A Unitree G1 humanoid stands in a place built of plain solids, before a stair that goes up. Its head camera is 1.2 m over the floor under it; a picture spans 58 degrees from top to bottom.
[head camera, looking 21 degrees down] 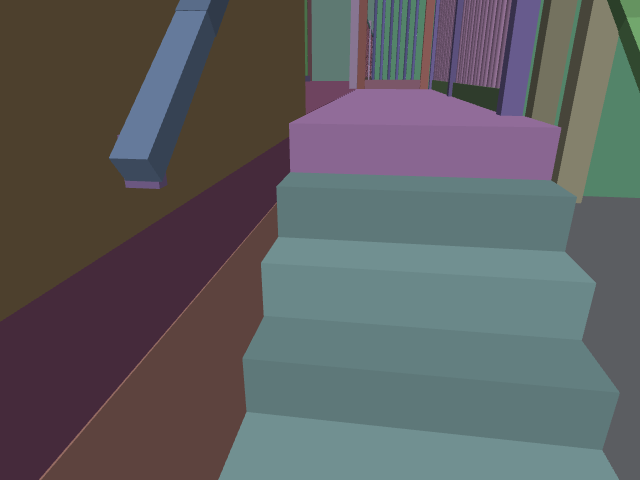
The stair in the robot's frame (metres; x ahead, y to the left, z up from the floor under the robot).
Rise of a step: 0.17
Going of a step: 0.21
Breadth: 0.90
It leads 8 degrees to the right of straight ahead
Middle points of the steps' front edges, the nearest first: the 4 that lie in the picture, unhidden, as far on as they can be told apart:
0.86 -0.24 0.52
1.08 -0.27 0.69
1.29 -0.30 0.87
1.50 -0.33 1.04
